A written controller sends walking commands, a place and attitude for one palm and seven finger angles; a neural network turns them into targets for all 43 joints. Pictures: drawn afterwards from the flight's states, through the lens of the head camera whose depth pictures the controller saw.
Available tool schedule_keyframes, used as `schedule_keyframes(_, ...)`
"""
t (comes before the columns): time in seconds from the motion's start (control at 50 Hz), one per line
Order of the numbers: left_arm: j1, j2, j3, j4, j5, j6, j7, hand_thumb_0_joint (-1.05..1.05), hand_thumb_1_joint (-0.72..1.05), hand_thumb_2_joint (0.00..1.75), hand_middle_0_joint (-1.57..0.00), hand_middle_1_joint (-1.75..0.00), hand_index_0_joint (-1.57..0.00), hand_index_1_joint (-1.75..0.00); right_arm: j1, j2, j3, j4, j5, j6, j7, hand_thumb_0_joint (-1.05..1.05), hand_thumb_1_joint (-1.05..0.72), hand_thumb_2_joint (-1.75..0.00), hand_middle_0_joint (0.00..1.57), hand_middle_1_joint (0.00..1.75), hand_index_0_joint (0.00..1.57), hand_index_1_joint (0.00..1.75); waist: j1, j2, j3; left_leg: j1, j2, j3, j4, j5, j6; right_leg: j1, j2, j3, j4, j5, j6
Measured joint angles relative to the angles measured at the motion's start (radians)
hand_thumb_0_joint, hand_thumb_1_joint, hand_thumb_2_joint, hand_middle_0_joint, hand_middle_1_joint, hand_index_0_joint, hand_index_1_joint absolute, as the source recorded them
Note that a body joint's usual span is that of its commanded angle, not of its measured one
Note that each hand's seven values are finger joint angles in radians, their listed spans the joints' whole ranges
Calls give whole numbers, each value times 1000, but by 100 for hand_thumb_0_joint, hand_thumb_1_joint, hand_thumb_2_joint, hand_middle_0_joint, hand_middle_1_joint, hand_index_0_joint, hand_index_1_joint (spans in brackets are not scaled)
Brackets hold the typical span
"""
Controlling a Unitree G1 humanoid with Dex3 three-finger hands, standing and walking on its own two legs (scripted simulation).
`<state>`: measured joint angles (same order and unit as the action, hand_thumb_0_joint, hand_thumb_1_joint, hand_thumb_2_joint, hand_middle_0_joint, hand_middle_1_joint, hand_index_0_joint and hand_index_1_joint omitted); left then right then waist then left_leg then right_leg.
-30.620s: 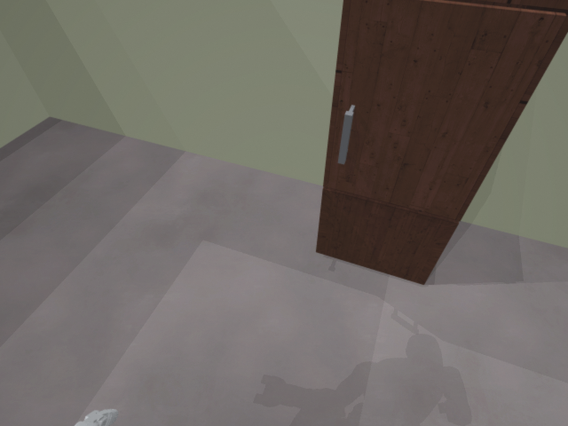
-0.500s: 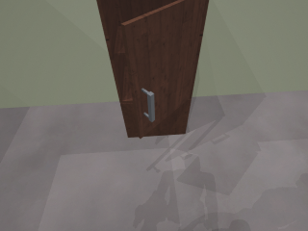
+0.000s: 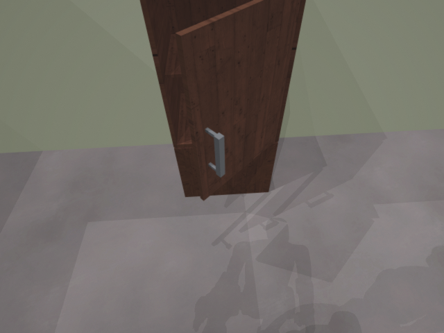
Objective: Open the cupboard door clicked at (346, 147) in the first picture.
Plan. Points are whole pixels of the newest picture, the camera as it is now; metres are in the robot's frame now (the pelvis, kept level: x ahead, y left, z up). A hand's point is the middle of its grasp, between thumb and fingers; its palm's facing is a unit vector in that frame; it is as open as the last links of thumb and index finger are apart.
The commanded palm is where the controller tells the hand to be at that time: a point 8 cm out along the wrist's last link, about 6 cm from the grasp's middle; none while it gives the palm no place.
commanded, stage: look to check the result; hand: left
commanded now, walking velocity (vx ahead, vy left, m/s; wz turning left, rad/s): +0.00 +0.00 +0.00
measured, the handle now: (215, 153) +0.61 +0.06 -0.11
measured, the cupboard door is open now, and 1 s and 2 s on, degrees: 42 42 42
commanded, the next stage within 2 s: walk to a spot facing it in 0.20 s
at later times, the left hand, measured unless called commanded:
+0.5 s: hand out of the picture +0.02 +0.19 -0.17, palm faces +0.00 -0.97 -0.23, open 7.4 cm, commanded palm none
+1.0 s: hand out of the picture +0.09 +0.14 -0.16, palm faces -0.24 -0.92 -0.32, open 7.4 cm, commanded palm none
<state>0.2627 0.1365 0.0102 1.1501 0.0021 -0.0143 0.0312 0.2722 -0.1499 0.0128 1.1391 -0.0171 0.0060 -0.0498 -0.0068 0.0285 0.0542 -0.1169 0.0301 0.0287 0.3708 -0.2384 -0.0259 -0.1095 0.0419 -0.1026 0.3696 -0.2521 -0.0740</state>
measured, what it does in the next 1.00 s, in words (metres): lifts its left foot, turning right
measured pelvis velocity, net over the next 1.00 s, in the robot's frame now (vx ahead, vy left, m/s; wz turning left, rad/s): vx -0.02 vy -0.05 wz -0.32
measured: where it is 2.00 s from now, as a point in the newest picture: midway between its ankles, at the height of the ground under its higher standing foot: outside the picture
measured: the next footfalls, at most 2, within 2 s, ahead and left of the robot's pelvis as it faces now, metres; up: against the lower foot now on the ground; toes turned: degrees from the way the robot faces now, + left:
left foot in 1.46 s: +0.12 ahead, +0.07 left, +0.00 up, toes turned -38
right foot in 1.82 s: -0.04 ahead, -0.17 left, +0.00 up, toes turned -51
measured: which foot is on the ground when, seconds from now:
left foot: down 0.00-0.80, up 0.82-1.00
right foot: down 0.00-1.00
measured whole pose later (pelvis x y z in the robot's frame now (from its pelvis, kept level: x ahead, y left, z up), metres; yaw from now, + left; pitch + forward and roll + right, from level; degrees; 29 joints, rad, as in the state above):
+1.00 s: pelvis -0.02 -0.05 +0.00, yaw -18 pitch +2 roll +3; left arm 0.21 0.19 0.08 0.95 0.02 0.03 0.01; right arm 0.09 -0.25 -0.06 0.93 -0.01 0.06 -0.04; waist 0.03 0.02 0.13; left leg -0.47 0.04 0.00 1.11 -0.42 -0.07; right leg -0.27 0.09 0.08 0.51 -0.26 -0.10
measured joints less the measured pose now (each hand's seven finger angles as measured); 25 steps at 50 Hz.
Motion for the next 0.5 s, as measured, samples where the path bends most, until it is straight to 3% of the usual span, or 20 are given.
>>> schedule_keyframes(0.36, -29, 20, 2, -11, 1, -3, -3, 1, 91, 90, -20, -30, -20, -30, -19, -23, -1, -2, -2, -3, 2, 0, -90, -90, 20, 30, 20, 30, -2, -2, -3, 17, -5, 6, -16, 2, 4, 12, -4, 6, -9, 1, 4)
schedule_keyframes(0.5, -26, 21, 27, -38, 9, 33, -11, 1, 91, 90, -20, -30, -20, -30, -34, -24, -19, -31, -3, 17, -9, 0, -90, -90, 20, 30, 20, 30, 10, -1, 13, -20, 15, 51, 51, -33, 2, -44, 11, 49, 60, -16, 0)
